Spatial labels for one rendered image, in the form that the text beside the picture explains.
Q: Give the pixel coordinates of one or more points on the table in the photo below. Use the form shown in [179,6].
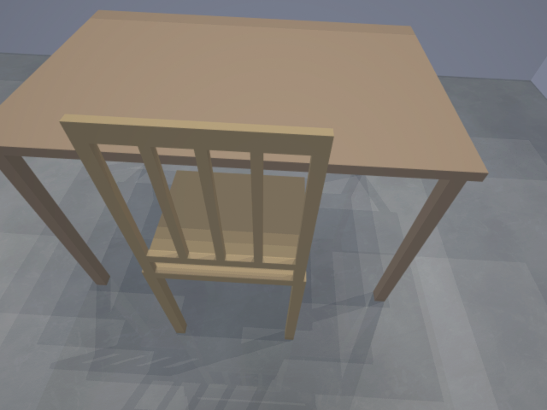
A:
[373,84]

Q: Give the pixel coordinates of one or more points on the chair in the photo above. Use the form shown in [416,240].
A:
[222,227]

